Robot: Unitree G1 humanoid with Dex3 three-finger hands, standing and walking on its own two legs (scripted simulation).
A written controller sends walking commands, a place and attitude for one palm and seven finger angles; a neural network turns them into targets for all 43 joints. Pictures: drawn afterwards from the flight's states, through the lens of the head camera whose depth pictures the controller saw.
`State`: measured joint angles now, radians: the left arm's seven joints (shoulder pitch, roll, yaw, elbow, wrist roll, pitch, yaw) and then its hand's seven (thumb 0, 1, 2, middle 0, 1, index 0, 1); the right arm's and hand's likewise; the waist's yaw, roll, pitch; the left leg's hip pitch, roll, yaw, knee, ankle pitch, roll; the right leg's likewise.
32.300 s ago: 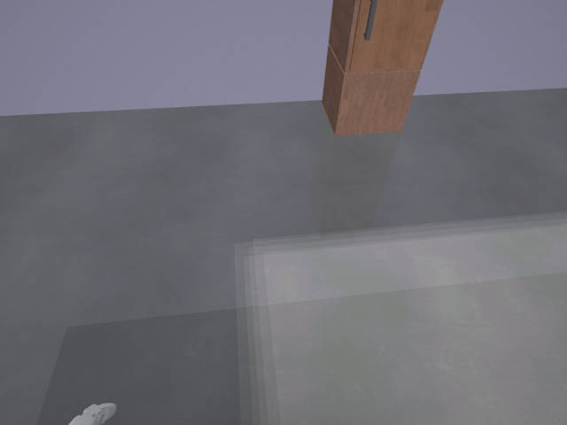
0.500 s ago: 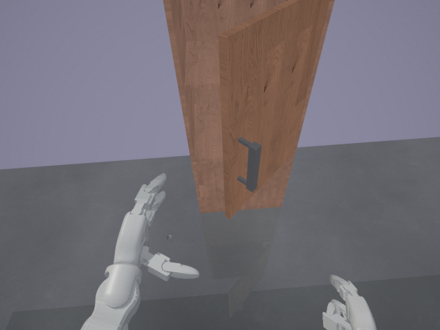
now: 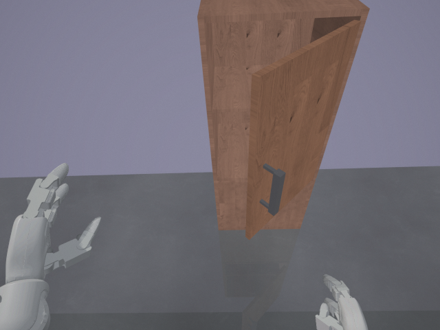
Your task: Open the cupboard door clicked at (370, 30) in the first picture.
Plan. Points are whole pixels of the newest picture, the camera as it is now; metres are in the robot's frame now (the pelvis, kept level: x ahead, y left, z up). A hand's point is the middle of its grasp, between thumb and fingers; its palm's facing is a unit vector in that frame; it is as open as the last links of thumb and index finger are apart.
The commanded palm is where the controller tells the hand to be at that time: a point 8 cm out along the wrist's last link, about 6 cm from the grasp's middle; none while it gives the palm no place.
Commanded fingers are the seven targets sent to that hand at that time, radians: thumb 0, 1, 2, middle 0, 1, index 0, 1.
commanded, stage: draw the hand back to the body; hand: left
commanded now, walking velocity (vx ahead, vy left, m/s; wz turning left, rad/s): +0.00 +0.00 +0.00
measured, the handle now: (270, 189) +0.50 -0.07 -0.10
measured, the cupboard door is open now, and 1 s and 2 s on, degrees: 44 44 44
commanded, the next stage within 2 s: step back with the hand held close in 0.46 s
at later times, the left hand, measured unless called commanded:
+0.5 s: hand (70, 231) +0.20 +0.23 +0.16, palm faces +0.41 -0.80 -0.43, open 7.4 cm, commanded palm +0.15 +0.28 +0.16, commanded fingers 0.00 0.90 0.90 -0.20 -0.30 -0.20 -0.30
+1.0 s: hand (40, 250) +0.17 +0.26 +0.16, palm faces +0.35 -0.74 -0.58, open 7.4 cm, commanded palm +0.11 +0.30 +0.17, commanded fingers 0.00 0.90 0.90 -0.20 -0.30 -0.20 -0.30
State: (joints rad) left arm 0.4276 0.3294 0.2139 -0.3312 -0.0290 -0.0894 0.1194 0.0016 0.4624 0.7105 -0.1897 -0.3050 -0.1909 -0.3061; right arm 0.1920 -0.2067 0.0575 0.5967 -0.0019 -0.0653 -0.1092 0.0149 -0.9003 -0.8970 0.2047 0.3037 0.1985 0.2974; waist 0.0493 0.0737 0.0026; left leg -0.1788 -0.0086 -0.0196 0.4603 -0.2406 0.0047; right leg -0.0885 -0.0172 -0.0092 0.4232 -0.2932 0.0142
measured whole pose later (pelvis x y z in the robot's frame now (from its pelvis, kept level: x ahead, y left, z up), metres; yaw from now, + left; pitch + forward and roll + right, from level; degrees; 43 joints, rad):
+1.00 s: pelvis -0.03 +0.00 +0.00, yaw +1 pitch +1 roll -1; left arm 0.56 0.44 0.40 -0.45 -0.06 -0.15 0.11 0.01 0.89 0.90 -0.21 -0.31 -0.21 -0.31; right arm 0.13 -0.25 -0.02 0.58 0.02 0.01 -0.12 0.02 -0.90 -0.90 0.20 0.30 0.20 0.30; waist 0.02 0.08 0.05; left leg -0.28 -0.01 -0.04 0.43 -0.17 0.00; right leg -0.19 -0.01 -0.03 0.41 -0.24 0.02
